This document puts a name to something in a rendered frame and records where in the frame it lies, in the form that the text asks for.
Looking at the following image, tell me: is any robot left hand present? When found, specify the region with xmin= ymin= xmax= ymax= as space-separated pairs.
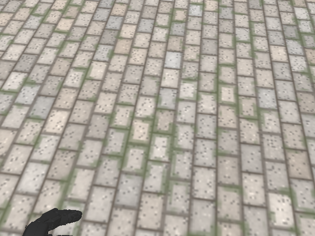
xmin=23 ymin=207 xmax=82 ymax=236

